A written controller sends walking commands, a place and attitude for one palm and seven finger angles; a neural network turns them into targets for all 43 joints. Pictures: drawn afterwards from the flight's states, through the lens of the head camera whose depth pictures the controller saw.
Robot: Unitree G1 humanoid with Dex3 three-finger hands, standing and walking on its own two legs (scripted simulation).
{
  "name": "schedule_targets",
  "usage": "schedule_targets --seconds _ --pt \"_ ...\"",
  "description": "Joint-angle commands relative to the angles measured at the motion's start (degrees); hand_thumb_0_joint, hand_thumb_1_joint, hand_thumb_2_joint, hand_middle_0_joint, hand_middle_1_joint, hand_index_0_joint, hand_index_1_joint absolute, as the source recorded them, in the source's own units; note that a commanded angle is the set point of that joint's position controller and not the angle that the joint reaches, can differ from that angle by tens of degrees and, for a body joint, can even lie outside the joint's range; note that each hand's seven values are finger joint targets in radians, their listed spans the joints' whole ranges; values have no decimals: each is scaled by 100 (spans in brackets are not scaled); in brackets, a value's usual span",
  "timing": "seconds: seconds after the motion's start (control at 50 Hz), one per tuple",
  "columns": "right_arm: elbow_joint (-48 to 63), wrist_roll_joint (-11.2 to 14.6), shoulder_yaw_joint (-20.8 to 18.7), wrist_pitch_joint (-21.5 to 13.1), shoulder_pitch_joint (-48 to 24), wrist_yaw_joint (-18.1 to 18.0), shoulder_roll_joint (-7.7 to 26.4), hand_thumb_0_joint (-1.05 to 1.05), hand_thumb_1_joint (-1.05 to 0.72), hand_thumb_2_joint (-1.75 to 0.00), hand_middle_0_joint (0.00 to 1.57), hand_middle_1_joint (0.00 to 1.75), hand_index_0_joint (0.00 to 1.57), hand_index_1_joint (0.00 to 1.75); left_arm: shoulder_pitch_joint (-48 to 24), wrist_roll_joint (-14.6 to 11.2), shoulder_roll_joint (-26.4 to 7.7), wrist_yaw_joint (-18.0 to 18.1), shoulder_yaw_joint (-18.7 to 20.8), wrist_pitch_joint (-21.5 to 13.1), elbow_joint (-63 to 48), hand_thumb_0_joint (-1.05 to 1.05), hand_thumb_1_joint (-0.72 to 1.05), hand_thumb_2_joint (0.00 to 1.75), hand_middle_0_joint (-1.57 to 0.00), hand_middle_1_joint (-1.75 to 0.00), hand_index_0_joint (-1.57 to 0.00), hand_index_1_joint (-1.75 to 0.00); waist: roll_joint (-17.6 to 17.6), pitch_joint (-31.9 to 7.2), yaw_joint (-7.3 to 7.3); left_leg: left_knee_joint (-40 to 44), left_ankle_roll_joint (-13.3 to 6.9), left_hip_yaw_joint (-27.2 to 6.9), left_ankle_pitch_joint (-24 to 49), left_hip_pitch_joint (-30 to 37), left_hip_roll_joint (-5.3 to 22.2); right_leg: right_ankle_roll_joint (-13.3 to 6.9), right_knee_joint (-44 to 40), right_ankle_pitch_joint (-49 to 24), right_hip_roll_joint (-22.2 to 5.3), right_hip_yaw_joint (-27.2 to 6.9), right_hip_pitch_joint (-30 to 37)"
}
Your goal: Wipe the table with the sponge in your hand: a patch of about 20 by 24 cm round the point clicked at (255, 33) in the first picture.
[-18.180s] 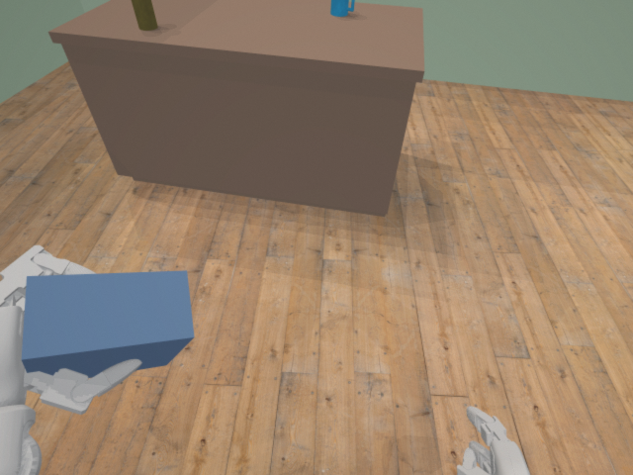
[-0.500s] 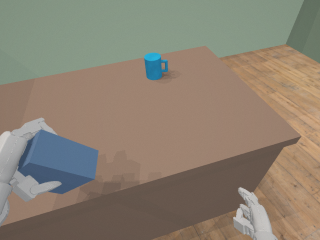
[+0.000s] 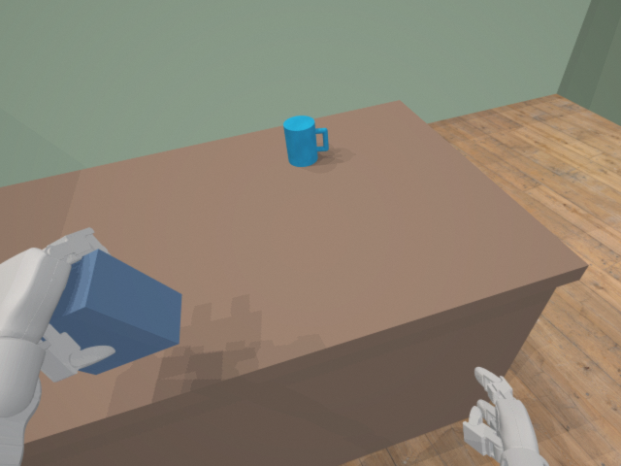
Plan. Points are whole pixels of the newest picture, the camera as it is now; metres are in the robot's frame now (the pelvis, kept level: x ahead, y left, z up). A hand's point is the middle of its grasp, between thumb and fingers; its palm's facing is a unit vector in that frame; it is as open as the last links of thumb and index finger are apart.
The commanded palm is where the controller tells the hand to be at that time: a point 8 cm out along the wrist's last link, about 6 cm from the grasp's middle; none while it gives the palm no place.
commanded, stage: turn the palm down, sponge in hand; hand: left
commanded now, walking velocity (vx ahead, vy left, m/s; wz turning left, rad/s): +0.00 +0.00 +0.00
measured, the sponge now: (112, 324) +0.22 +0.26 +0.13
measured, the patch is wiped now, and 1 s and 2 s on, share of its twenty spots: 0.00 0.00 0.00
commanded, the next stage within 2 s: move the sponge above the wiping area in 1.02 s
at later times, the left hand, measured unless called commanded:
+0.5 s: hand (55, 306) +0.21 +0.31 +0.16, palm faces +0.16 -0.13 -0.98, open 10.3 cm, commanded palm +0.17 +0.30 +0.23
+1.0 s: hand (57, 310) +0.21 +0.31 +0.16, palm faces +0.11 -0.06 -0.99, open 10.3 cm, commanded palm +0.17 +0.30 +0.23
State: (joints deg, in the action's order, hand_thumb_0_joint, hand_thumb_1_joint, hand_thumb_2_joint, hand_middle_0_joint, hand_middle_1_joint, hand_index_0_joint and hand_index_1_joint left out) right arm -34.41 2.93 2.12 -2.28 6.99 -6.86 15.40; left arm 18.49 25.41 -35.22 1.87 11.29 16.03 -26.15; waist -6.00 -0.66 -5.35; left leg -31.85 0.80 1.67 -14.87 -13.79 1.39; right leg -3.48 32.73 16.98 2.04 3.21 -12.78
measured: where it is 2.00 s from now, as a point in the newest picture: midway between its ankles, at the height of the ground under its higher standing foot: outside the picture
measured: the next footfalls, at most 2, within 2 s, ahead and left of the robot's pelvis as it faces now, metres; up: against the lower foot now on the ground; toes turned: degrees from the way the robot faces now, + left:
none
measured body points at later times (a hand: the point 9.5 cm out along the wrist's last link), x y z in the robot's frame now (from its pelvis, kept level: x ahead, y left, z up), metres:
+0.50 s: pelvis -0.02 +0.02 +0.01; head -0.03 -0.03 +0.46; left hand +0.20 +0.31 +0.22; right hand +0.25 -0.16 -0.06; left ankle +0.03 +0.13 -0.73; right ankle +0.01 -0.08 -0.73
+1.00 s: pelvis -0.02 +0.02 +0.01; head -0.03 -0.03 +0.46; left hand +0.20 +0.31 +0.21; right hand +0.25 -0.16 -0.06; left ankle +0.03 +0.13 -0.73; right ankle +0.01 -0.08 -0.73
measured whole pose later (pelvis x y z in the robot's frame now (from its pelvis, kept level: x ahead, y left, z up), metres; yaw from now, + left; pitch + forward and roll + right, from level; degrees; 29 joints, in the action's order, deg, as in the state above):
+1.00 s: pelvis -0.02 +0.02 +0.01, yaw +0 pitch -5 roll +0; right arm -38.6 2.7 4.0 0.5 -1.6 -3.8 14.8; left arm 4.8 48.0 -33.3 -6.0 -0.6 23.5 -17.1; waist -7.0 2.0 -8.4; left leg -24.2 -1.1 2.2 -9.6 -9.3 -0.5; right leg -2.0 25.9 12.0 0.4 2.5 -8.7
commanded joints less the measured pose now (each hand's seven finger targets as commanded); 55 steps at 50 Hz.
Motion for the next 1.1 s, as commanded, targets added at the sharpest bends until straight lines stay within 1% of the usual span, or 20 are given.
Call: schedule_targets --seconds 0.0,0.04,0.16,0.2,0.26,0.44,0.5,0.56,0.6,0.68,0.7,0.78,0.8,0.84,0.88,0.9,0.92,0.98,1.0,1.08 --pt "1063 42 -71 -248 -1441 -7 554 0 -90 -90 20 30 20 30 -1267 447 -1328 6 757 309 -817 0 10 130 -120 -160 -120 -160 195 -411 -90 532 -250 -241 670 355 -134 217 -1019 -422 -272 -712 -24" --pt "1071 19 -60 -225 -1386 -1 549 0 -90 -90 20 30 20 30 -1384 644 -1226 -114 489 344 -830 0 10 130 -120 -160 -120 -160 272 -525 -55 590 -268 -259 753 427 -127 229 -1002 -493 -279 -591 65" --pt "943 -44 -17 -183 -1564 12 555 0 -90 -90 20 30 20 30 -1811 1156 -1405 -257 453 304 -633 0 10 130 -120 -160 -120 -160 316 -536 -139 781 -262 -379 690 555 -159 155 -1186 -317 -243 -651 150" --pt "916 -17 2 -203 -1790 27 501 0 -90 -90 20 30 20 30 -2119 1296 -1507 -221 523 320 -756 0 10 130 -120 -160 -120 -160 0 -570 -171 831 -246 -404 613 652 -189 75 -1264 -174 -193 -811 182" --pt "824 -73 -5 -156 -1773 71 543 0 -90 -90 20 30 20 30 -2253 1558 -1416 -206 352 356 -478 0 10 130 -120 -160 -120 -160 11 -751 -220 923 -232 -441 774 680 -186 43 -1210 -391 -212 -682 360" --pt "727 -30 41 -40 -2131 206 484 0 -90 -90 20 30 20 30 -2567 2049 -1108 -443 -190 749 -239 0 10 130 -120 -160 -120 -160 44 -741 -215 1104 -239 -511 885 656 -194 -17 -1237 -478 -209 -744 515" --pt "776 -38 61 -19 -2327 242 469 0 -90 -90 20 30 20 30 -2595 2236 -1329 -503 -18 792 -328 0 10 130 -120 -160 -120 -160 95 -822 -291 1113 -253 -582 880 647 -202 -84 -1225 -456 -162 -934 599" --pt "721 -82 34 42 -2232 287 516 0 -90 -90 20 30 20 30 -2690 2434 -1302 -542 -141 777 -190 0 10 130 -120 -160 -120 -160 57 -923 -321 1149 -271 -611 1016 686 -210 -68 -1160 -624 -187 -755 621" --pt "745 -51 47 5 -2377 321 433 0 -90 -90 20 30 20 30 -2747 2498 -1382 -491 -6 750 -391 0 10 130 -120 -160 -120 -160 -36 -921 -332 1141 -257 -660 961 703 -188 -121 -1170 -534 -146 -949 630" --pt "704 -44 7 42 -2215 315 440 0 -90 -90 20 30 20 30 -2679 2384 -1168 -511 -194 720 -217 0 10 130 -120 -160 -120 -160 220 -893 -280 1154 -262 -627 967 743 -200 -20 -1242 -530 -227 -766 561" --pt "715 -34 34 -8 -2393 306 428 0 -90 -90 20 30 20 30 -2745 2410 -1335 -485 -1 742 -280 0 10 130 -120 -160 -120 -160 117 -825 -326 1144 -257 -661 827 719 -194 -101 -1251 -400 -158 -992 518" --pt "680 -29 13 27 -2245 290 442 0 -90 -90 20 30 20 30 -2824 2433 -1108 -535 -326 747 -169 0 10 130 -120 -160 -120 -160 104 -805 -260 1206 -261 -640 763 724 -212 -22 -1255 -385 -216 -783 473" --pt "721 -21 36 -33 -2407 289 425 0 -90 -90 20 30 20 30 -2906 2465 -1276 -519 -139 752 -322 0 10 130 -120 -160 -120 -160 -13 -837 -301 1188 -253 -666 683 722 -211 -103 -1230 -328 -153 -999 518" --pt "676 -25 33 -34 -2268 295 402 0 -90 -90 20 30 20 30 -2859 2461 -1073 -543 -347 733 -229 0 10 130 -120 -160 -120 -160 72 -857 -256 1185 -258 -637 776 739 -217 -45 -1221 -376 -197 -814 511" --pt "695 -45 8 -16 -2235 278 426 0 -90 -90 20 30 20 30 -2827 2454 -1142 -549 -317 707 -268 0 10 130 -120 -160 -120 -160 18 -902 -282 1192 -273 -639 817 777 -231 -32 -1233 -443 -218 -810 546" --pt "701 -39 31 -68 -2375 286 413 0 -90 -90 20 30 20 30 -2875 2503 -1316 -523 -112 706 -385 0 10 130 -120 -160 -120 -160 -69 -883 -312 1177 -260 -690 722 764 -210 -115 -1222 -355 -140 -1029 539" --pt "696 -81 40 -58 -2308 288 455 0 -90 -90 20 30 20 30 -2911 2524 -1235 -544 -202 733 -210 0 10 130 -120 -160 -120 -160 61 -957 -343 1175 -271 -644 790 733 -218 -94 -1155 -479 -183 -820 593" --pt "661 -53 -3 -30 -2206 299 431 0 -90 -90 20 30 20 30 -2774 2466 -1193 -506 -200 690 -226 0 10 130 -120 -160 -120 -160 113 -888 -302 1162 -255 -643 896 771 -212 -45 -1237 -492 -215 -836 535" --pt "673 -43 13 -75 -2363 301 426 0 -90 -90 20 30 20 30 -2823 2492 -1364 -472 4 706 -324 0 10 130 -120 -160 -120 -160 39 -880 -336 1146 -251 -673 834 773 -204 -120 -1234 -445 -144 -1051 541" --pt "677 -38 -11 -39 -2221 305 442 0 -90 -90 20 30 20 30 -2709 2394 -1141 -491 -231 754 -132 0 10 130 -120 -160 -120 -160 156 -803 -302 1135 -246 -618 885 726 -220 -36 -1272 -478 -247 -869 507"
